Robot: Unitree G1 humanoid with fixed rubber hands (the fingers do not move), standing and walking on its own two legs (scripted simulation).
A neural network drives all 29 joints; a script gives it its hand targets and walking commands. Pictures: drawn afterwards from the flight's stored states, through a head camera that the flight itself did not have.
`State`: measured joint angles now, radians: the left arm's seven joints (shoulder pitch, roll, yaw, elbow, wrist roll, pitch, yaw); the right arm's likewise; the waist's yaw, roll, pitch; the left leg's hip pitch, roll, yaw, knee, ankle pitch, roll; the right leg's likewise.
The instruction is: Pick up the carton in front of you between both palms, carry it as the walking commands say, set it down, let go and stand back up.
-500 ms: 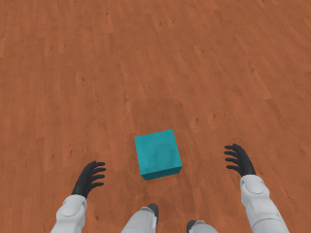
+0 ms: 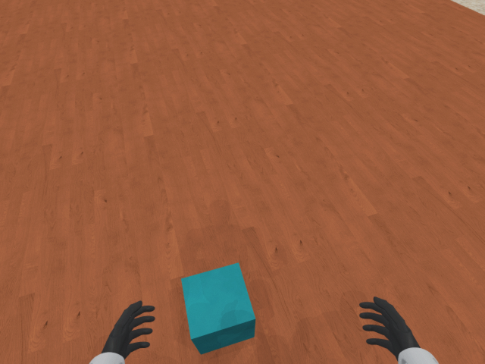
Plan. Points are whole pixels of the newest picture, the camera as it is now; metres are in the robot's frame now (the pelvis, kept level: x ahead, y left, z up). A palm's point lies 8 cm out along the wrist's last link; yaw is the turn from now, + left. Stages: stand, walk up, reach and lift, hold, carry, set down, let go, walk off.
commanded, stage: let go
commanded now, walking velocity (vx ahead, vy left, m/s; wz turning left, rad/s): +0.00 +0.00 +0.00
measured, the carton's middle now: (219, 309) +0.40 +0.11 -0.65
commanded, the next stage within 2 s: stand in 0.24 s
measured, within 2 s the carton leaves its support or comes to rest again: neither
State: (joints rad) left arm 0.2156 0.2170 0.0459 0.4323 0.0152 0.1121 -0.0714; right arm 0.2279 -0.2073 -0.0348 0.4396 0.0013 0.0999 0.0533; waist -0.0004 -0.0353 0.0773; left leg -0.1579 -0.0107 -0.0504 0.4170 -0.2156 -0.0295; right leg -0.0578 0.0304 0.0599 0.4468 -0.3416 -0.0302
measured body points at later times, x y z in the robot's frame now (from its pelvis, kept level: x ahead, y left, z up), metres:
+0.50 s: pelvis +0.00 +0.03 -0.01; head +0.01 +0.06 +0.44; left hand +0.15 +0.32 -0.11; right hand +0.14 -0.27 -0.08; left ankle +0.01 +0.14 -0.74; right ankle -0.06 -0.10 -0.74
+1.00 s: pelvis +0.00 +0.04 +0.00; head +0.01 +0.06 +0.45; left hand +0.15 +0.33 -0.11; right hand +0.12 -0.26 -0.10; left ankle +0.01 +0.14 -0.74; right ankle -0.06 -0.10 -0.74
